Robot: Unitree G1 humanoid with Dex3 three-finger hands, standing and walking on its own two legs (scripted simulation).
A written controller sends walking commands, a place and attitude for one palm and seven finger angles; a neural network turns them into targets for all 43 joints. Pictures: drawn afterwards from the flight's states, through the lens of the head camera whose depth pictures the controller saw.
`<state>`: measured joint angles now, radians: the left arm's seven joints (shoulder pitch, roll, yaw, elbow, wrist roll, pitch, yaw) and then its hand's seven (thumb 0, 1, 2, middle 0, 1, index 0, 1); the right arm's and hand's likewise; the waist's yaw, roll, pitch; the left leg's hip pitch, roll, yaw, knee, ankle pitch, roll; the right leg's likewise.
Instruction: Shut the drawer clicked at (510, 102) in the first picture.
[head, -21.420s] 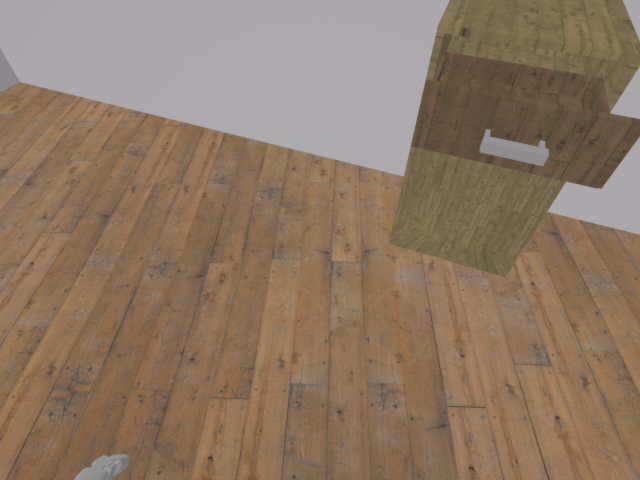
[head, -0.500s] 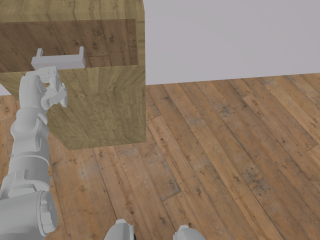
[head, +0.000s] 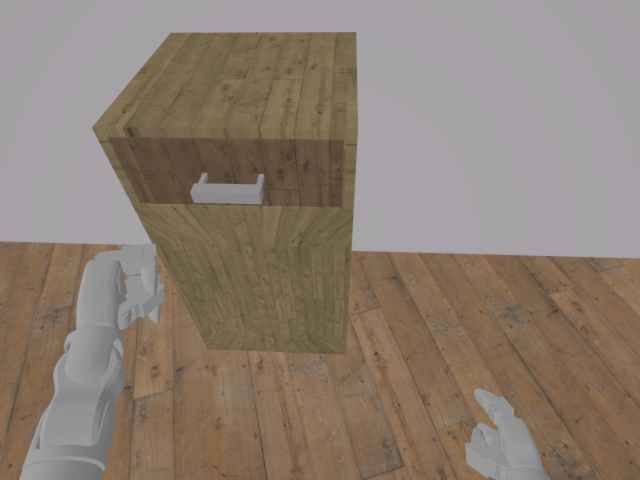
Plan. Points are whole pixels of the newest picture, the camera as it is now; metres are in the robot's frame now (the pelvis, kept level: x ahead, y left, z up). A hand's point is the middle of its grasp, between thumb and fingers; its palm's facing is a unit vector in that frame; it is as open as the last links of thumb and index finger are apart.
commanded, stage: draw the hand back to the body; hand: left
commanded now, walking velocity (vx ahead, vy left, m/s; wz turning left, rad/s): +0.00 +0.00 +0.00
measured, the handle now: (230, 185) +0.61 +0.23 +0.00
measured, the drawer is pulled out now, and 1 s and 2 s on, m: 0.00 0.00 0.00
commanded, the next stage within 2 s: step back with the hand held close in 0.64 s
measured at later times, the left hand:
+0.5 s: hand (67, 364) +0.18 +0.23 +0.17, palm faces +0.37 -0.83 -0.41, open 3.3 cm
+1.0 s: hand (58, 363) +0.18 +0.24 +0.17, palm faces +0.29 -0.83 -0.48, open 3.2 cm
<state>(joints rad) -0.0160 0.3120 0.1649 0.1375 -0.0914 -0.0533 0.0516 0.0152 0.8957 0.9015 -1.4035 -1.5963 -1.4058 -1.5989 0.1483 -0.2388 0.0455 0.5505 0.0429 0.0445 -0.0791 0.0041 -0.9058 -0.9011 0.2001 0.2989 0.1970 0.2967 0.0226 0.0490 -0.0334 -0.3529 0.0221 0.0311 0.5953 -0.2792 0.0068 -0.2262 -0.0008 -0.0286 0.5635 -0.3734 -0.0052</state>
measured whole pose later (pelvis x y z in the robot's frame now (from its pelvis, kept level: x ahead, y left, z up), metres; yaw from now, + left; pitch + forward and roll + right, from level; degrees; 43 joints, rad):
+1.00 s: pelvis -0.01 +0.01 +0.01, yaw -1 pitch -1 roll -1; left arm 0.60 0.37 0.33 -0.49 -0.06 -0.17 0.07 0.01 0.89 0.90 -1.41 -1.60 -1.41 -1.60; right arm 0.16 -0.24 0.00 0.54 0.00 0.03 -0.07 0.01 -0.90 -0.90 0.20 0.30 0.20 0.30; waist 0.01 0.07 0.02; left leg -0.24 0.02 0.06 0.44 -0.19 0.02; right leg -0.11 0.00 -0.01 0.39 -0.26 0.01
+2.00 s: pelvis -0.18 +0.04 +0.00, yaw +0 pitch +1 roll -2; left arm 0.62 0.40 0.36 -0.61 -0.04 -0.28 0.12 0.01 0.89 0.90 -1.41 -1.60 -1.41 -1.60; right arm 0.18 -0.18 -0.01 0.64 -0.02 -0.06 -0.06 0.01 -0.90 -0.90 0.20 0.30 0.20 0.30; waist 0.04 -0.01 0.01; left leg -0.53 -0.01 0.02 0.74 -0.29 -0.01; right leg -0.25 0.05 0.05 0.52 -0.29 0.01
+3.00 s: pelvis -0.31 +0.07 -0.01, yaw +2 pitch +0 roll +1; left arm 0.28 0.26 0.15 0.26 0.02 0.02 0.03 0.00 0.90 0.90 -1.34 -1.54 -1.35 -1.54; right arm 0.20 -0.26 -0.01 0.76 -0.05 -0.03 -0.01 0.00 -0.90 -0.90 0.20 0.30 0.20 0.30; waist -0.03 0.02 -0.02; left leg -0.43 -0.03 0.02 0.67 -0.24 0.03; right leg -0.41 -0.01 0.00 0.86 -0.52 -0.01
